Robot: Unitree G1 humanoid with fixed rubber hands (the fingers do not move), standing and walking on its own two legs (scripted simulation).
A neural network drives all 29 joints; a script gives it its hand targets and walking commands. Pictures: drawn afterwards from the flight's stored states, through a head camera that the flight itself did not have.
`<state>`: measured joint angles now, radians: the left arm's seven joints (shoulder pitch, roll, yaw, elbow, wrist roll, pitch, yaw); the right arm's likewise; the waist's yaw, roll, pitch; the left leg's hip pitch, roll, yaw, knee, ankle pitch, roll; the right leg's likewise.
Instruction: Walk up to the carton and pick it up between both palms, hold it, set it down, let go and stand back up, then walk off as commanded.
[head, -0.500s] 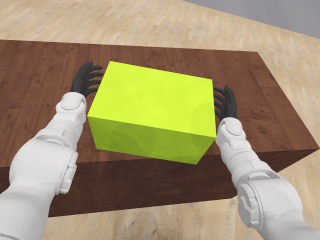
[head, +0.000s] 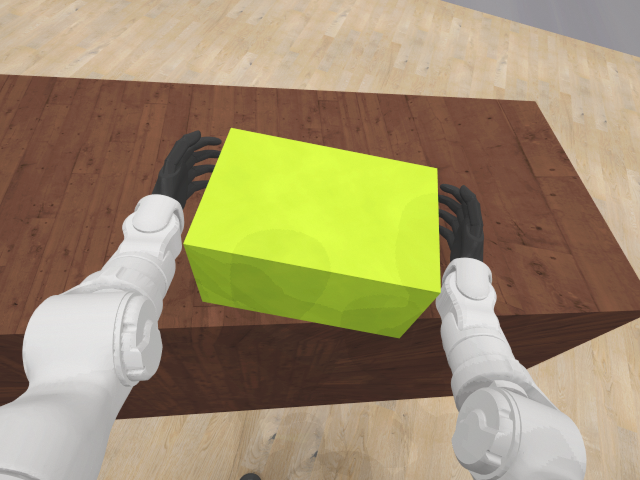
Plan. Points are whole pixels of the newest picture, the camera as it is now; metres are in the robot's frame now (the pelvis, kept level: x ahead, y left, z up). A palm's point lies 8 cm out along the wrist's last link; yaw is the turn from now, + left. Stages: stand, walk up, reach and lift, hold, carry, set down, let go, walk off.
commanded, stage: reach and lift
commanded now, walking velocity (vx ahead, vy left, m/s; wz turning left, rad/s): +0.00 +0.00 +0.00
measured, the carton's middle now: (317, 236) +0.44 +0.00 +0.00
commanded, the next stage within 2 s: none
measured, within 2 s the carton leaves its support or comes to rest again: leaves its support in 0.62 s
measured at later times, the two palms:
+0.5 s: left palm (178, 202) +0.44 +0.18 +0.06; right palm (476, 262) +0.38 -0.19 +0.05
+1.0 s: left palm (173, 199) +0.41 +0.17 +0.10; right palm (502, 254) +0.37 -0.20 +0.09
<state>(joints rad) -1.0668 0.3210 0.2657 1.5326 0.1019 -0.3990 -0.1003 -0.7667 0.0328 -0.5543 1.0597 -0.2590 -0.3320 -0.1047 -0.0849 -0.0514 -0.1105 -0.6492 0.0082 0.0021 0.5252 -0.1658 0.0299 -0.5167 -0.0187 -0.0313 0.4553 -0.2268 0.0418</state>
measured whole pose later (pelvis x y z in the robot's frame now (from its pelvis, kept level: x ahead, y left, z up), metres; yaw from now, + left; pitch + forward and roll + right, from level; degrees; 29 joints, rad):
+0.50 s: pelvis +0.03 -0.01 +0.01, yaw +0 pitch +10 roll -2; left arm -0.82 0.24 0.18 1.29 0.07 -0.35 -0.09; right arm -0.54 0.03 -0.41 0.95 -0.18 -0.36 -0.13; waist -0.05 -0.05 -0.09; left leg -0.43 0.01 0.01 0.42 -0.17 0.02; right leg -0.28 -0.01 -0.04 0.30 -0.20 0.03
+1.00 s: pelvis +0.01 -0.01 +0.02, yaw +0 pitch +5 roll -1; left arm -0.76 0.22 0.13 1.14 -0.03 -0.19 -0.06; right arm -0.51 -0.06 -0.19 0.84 0.02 -0.17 -0.15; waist -0.02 -0.04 -0.10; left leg -0.29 0.01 0.02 0.30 -0.10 0.01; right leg -0.18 -0.02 -0.02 0.26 -0.17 0.02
